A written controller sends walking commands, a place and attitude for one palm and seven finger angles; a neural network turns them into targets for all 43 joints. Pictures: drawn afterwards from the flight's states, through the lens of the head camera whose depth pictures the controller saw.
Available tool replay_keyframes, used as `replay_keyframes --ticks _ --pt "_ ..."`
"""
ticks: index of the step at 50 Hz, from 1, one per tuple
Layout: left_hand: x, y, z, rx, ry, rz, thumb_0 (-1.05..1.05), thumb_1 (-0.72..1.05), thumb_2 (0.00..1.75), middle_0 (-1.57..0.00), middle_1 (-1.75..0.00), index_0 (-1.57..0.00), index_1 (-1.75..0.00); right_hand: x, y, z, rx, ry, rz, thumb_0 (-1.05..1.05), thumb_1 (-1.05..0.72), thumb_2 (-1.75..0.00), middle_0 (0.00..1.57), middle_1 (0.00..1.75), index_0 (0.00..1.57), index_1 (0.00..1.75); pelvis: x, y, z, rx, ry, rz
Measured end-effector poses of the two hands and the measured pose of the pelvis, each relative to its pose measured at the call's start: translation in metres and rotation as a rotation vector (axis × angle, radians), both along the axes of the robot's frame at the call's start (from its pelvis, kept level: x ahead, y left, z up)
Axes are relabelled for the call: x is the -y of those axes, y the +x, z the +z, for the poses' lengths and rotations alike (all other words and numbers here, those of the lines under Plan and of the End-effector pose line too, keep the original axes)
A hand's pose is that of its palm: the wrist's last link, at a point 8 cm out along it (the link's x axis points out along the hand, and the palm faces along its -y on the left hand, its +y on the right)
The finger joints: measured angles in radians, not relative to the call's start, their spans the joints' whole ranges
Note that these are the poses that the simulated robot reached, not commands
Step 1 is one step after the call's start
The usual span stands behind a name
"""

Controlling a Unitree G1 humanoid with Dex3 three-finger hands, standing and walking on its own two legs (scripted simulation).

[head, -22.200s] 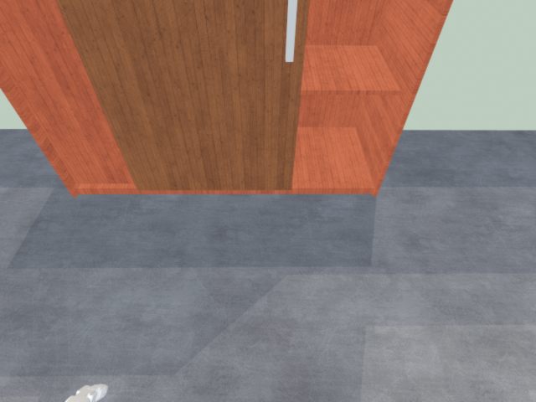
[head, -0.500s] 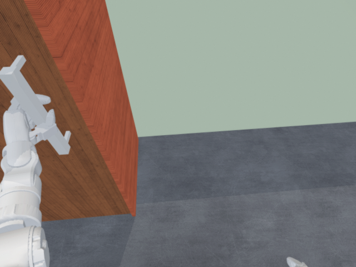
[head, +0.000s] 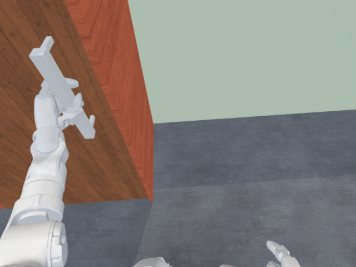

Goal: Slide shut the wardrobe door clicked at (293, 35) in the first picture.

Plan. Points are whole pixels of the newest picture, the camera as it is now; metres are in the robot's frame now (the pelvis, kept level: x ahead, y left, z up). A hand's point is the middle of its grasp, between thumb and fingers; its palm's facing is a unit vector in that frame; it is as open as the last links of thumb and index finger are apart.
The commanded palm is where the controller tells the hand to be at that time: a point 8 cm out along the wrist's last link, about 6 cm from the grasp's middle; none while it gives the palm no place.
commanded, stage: stop walking and hold the door there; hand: left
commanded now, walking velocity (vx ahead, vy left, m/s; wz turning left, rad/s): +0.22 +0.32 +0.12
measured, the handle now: (72, 94) +0.46 +0.27 +0.12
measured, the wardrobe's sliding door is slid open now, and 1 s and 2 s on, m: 0.00 0.00 0.00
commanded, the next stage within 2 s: loosen the grip on the handle in 0.96 s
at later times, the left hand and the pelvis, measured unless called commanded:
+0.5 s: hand (76, 110) +0.41 +0.25 +0.12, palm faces +0.15 -0.98 -0.12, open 6.1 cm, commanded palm +0.39 +0.28 +0.12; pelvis -0.01 +0.09 -0.01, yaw +2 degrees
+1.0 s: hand (75, 109) +0.41 +0.25 +0.12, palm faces +0.12 -0.99 -0.11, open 6.1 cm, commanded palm +0.39 +0.28 +0.12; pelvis +0.01 +0.10 +0.02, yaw +2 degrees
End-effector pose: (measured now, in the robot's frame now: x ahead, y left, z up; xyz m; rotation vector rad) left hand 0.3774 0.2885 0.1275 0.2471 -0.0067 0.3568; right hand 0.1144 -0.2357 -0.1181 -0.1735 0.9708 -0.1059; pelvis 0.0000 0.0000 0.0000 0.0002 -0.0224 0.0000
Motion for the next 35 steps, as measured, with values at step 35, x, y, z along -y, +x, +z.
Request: replay_keyframes --ticks 35 --pt "-0.010 0.006 -0.003 0.054 -0.150 -0.247 -0.02 0.69 0.76 -0.45 -1.40 -0.30 -1.40 -0.133 0.049 0.019 0.098 -0.025 0.121 0.01 -0.91 -0.89 0.20 0.30 0.21 0.30 -0.104 -0.004 0.005 0.001 0.006 0.061"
